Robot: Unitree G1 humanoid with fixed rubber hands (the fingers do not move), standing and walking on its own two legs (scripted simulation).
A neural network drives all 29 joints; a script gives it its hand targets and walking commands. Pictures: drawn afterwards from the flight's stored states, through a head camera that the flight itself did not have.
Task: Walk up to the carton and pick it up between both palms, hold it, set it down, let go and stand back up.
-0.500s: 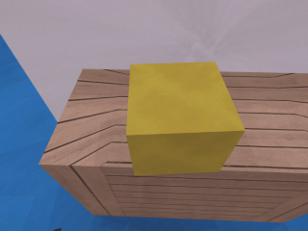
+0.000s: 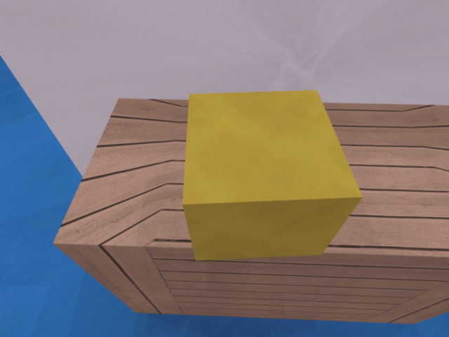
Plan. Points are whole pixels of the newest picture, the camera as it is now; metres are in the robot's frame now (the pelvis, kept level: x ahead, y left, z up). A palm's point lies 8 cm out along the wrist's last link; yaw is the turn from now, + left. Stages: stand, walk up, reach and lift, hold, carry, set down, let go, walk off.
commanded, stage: walk up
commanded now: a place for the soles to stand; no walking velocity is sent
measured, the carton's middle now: (256, 175) +0.42 -0.05 +0.03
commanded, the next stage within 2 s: reach and lift in 0.40 s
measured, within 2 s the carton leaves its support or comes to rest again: neither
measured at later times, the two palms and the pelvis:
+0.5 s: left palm out of the picture +0.11 +0.30 -0.11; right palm out of the picture +0.06 -0.32 -0.10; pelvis -0.01 +0.00 +0.00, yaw +0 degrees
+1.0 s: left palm (85, 328) +0.18 +0.26 -0.07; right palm (413, 314) +0.17 -0.31 -0.06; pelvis +0.02 -0.01 +0.00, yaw +0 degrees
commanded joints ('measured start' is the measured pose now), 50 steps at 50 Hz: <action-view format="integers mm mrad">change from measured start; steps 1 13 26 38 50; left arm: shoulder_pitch -25 -46 -235 -19 60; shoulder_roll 214 213 79 103 29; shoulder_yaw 43 44 25 109 78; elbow -76 -82 -572 -682 -878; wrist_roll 6 8 25 75 -12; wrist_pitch -19 -17 390 424 257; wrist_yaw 4 0 77 52 61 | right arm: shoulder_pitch -71 -79 -301 -127 -25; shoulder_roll -230 -233 -135 -139 -84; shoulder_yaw -56 -56 -223 -116 -89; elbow -23 -27 -29 -265 -334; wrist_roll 1 1 -106 19 59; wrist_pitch -12 -11 -129 -94 -150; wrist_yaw -25 -22 79 49 60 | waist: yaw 53 51 -1 79 43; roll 49 54 64 -86 -37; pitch -160 -143 -93 -229 -245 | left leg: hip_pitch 11 -11 -206 160 304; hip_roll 118 118 85 3 -6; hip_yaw -92 -102 176 146 150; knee -77 -108 -18 -55 -160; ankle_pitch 132 46 -266 115 263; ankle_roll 71 75 9 4 -23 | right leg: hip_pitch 87 76 89 191 222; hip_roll -79 -73 51 48 69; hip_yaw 134 138 -73 -20 -9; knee -101 -120 73 -84 -201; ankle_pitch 150 57 -67 439 505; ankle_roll -77 -76 -43 24 27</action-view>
